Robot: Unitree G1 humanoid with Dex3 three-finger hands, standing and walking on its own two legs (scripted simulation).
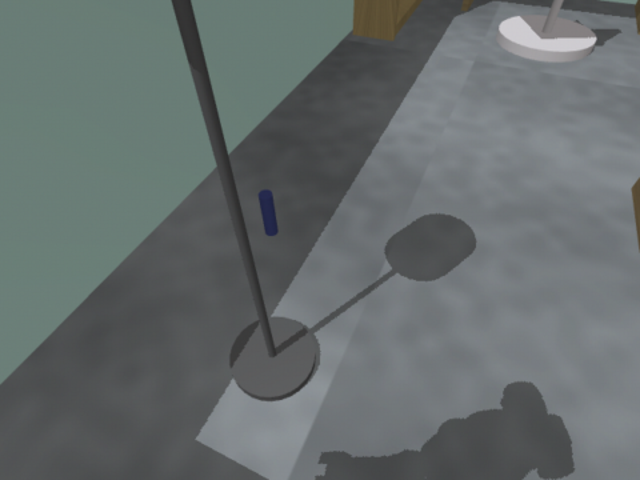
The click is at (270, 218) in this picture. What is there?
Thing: slim round
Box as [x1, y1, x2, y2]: [258, 190, 277, 235]
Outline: 262,190 259,192 258,195 265,232 268,235 273,235 277,232 272,195 269,190
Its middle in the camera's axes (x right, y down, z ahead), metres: -0.22 -0.12 +1.63
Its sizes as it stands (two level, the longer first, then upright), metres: 0.055 0.055 0.215
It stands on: the floor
